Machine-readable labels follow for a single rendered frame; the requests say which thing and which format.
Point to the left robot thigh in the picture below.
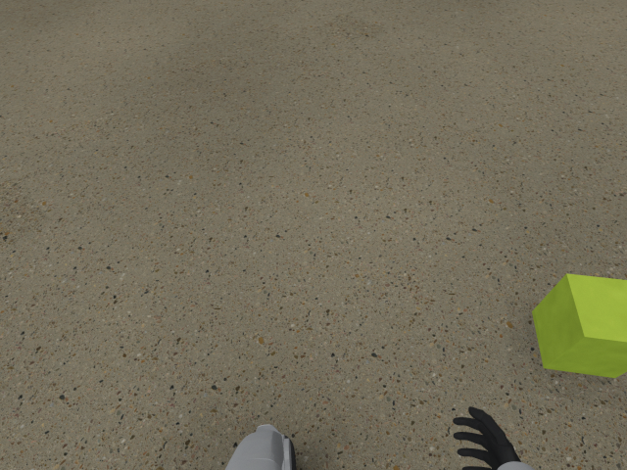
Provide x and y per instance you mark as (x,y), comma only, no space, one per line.
(263,450)

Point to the carton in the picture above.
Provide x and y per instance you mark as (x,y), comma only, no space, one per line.
(581,326)

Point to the right robot hand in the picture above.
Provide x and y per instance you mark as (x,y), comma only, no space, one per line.
(493,438)

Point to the robot left shin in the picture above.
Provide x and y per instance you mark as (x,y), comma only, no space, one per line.
(267,427)

